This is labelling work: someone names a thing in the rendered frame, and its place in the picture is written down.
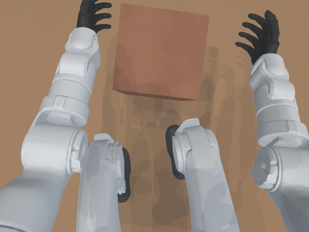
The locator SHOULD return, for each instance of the robot left upper arm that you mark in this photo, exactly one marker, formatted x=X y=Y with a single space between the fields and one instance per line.
x=52 y=154

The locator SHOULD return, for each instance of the right robot hand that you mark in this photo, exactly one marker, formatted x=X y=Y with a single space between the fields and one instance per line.
x=267 y=41

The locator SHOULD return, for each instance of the right robot foot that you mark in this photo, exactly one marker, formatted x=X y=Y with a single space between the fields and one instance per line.
x=169 y=133

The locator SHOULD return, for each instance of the robot right forearm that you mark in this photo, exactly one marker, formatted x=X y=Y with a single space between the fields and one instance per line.
x=276 y=108

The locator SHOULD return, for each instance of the right robot shin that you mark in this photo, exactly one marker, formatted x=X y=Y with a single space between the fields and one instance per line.
x=195 y=122

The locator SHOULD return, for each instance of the robot left forearm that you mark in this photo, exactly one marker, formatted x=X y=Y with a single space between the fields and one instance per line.
x=72 y=85

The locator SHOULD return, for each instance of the robot right upper arm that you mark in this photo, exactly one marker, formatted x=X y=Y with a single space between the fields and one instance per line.
x=284 y=173

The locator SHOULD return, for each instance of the carton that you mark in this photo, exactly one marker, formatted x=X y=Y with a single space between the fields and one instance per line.
x=160 y=52

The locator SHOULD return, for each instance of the left robot hand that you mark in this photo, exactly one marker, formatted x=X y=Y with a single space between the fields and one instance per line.
x=87 y=17

